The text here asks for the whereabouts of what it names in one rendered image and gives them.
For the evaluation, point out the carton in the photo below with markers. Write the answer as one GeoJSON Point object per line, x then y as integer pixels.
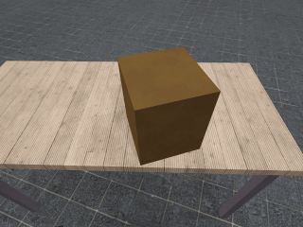
{"type": "Point", "coordinates": [169, 101]}

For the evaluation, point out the table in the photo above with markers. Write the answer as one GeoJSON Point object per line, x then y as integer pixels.
{"type": "Point", "coordinates": [71, 115]}

